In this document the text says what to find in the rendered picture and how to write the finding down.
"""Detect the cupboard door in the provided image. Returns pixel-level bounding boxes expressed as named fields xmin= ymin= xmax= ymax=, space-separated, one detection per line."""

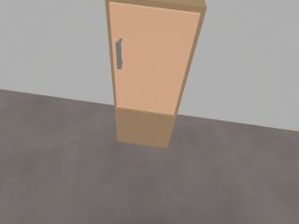
xmin=109 ymin=2 xmax=200 ymax=116

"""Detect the handle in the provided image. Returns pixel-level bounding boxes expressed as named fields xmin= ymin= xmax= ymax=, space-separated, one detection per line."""
xmin=115 ymin=38 xmax=123 ymax=70

